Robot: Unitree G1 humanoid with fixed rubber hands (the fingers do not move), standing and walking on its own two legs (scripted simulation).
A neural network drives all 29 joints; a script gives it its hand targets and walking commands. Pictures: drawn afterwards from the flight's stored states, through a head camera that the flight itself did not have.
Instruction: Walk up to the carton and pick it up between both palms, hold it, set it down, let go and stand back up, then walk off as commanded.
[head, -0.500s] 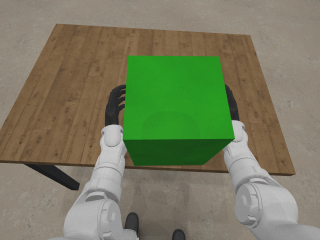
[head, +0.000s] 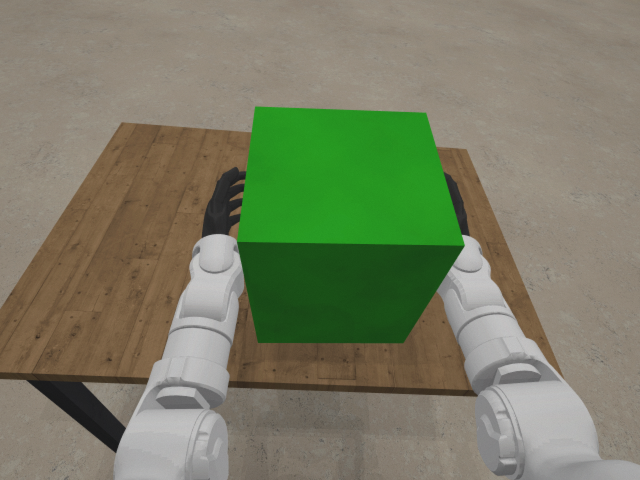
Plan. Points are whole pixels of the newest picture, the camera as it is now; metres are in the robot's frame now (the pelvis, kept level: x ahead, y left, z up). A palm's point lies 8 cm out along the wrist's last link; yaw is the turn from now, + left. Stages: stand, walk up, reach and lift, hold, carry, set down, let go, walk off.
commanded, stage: reach and lift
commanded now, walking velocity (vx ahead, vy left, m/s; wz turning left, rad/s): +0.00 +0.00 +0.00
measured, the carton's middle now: (336, 235) +0.39 +0.01 +0.10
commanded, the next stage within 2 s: hold in 1.28 s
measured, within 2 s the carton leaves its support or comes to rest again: neither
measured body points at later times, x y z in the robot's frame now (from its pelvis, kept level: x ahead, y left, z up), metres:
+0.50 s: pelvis +0.01 +0.00 +0.00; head -0.02 +0.01 +0.45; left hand +0.37 +0.17 +0.15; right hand +0.38 -0.13 +0.14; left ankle +0.06 +0.14 -0.75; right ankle -0.01 -0.12 -0.75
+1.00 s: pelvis -0.01 +0.01 +0.00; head -0.04 +0.04 +0.45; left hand +0.37 +0.17 +0.16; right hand +0.37 -0.13 +0.16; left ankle +0.06 +0.14 -0.75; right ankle -0.01 -0.12 -0.75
